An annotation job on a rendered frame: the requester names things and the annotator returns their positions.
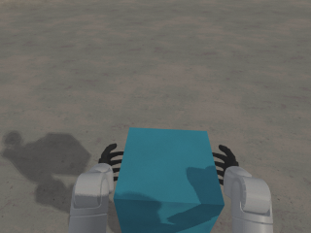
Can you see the carton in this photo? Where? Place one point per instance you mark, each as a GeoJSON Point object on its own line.
{"type": "Point", "coordinates": [168, 182]}

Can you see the robot left hand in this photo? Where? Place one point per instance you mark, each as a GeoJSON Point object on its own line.
{"type": "Point", "coordinates": [107, 155]}

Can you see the left robot forearm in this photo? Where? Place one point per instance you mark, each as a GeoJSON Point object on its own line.
{"type": "Point", "coordinates": [90, 200]}

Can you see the right robot forearm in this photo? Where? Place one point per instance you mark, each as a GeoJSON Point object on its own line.
{"type": "Point", "coordinates": [250, 202]}

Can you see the robot right hand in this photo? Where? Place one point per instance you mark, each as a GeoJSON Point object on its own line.
{"type": "Point", "coordinates": [229, 160]}

